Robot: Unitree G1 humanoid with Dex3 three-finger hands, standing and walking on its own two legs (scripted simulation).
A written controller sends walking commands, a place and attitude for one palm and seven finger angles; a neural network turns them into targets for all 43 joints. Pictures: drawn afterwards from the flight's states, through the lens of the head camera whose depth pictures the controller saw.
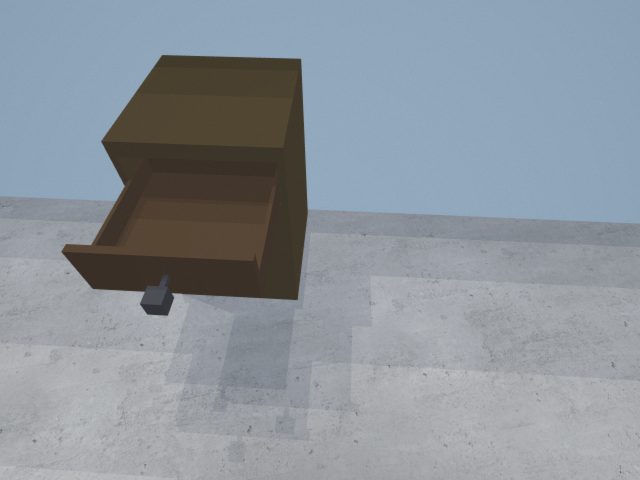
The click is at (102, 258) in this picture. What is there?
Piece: drawer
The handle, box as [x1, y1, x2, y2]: [140, 274, 173, 315]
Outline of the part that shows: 168,275 163,274 158,286 147,286 140,302 140,304 147,314 167,315 173,299 173,296 166,286 170,277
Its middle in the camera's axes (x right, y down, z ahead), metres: -0.33 +0.11 +0.79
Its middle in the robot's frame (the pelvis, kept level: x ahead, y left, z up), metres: +0.48 +0.36 -0.21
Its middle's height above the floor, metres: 0.57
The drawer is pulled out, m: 0.30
